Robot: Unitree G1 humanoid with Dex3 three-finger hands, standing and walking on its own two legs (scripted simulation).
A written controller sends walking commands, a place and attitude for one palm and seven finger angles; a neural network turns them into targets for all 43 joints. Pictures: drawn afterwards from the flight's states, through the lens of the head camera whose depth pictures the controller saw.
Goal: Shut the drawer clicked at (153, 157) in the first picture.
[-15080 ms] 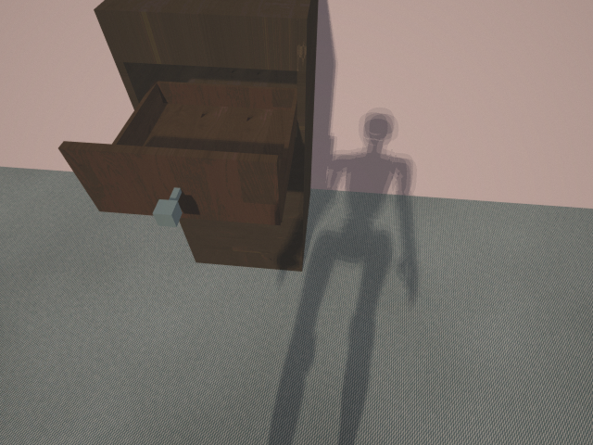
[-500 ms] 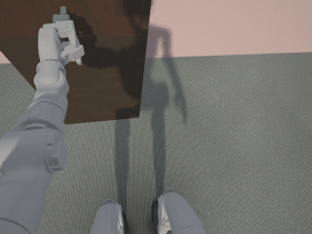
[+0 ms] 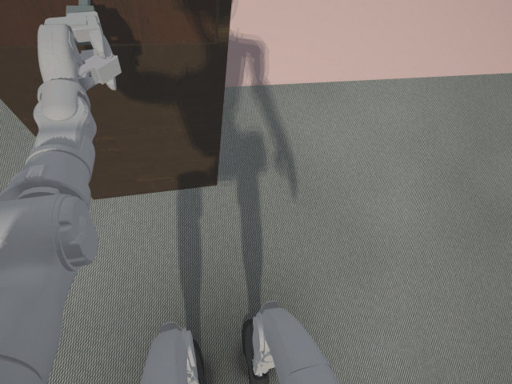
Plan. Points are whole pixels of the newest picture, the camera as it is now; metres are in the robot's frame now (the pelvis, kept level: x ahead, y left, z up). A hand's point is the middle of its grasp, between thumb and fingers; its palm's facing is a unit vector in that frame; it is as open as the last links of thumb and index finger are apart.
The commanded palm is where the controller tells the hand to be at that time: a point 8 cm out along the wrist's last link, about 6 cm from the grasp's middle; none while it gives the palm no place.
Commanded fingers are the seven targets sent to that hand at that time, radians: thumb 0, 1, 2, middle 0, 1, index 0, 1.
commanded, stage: pull the fist back off the drawer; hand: left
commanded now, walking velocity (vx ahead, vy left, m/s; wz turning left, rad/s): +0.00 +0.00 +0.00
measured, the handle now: (84, 15) +0.65 +0.14 +0.08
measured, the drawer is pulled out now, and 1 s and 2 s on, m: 0.00 0.00 0.00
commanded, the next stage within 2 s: draw the hand back to the body in 0.48 s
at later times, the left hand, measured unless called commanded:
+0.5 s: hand (107, 62) +0.57 +0.12 +0.08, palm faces +0.04 -1.00 -0.04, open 3.3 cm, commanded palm +0.54 +0.15 +0.08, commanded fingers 0.00 0.90 0.90 -1.40 -1.60 -1.40 -1.60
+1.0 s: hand (47, 104) +0.45 +0.16 +0.14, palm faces +0.01 -1.00 -0.03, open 3.3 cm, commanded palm +0.42 +0.20 +0.15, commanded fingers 0.00 0.90 0.90 -1.40 -1.60 -1.40 -1.60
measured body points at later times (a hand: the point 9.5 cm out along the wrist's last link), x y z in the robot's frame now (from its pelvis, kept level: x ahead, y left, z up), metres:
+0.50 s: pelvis +0.04 +0.00 +0.02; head +0.18 +0.01 +0.44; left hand +0.56 +0.17 +0.08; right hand +0.01 -0.25 -0.09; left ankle +0.04 +0.09 -0.64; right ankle +0.06 -0.11 -0.64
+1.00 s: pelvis +0.08 -0.01 +0.07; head +0.13 +0.00 +0.51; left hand +0.45 +0.21 +0.15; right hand +0.19 -0.26 -0.04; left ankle +0.04 +0.09 -0.64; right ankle +0.06 -0.11 -0.64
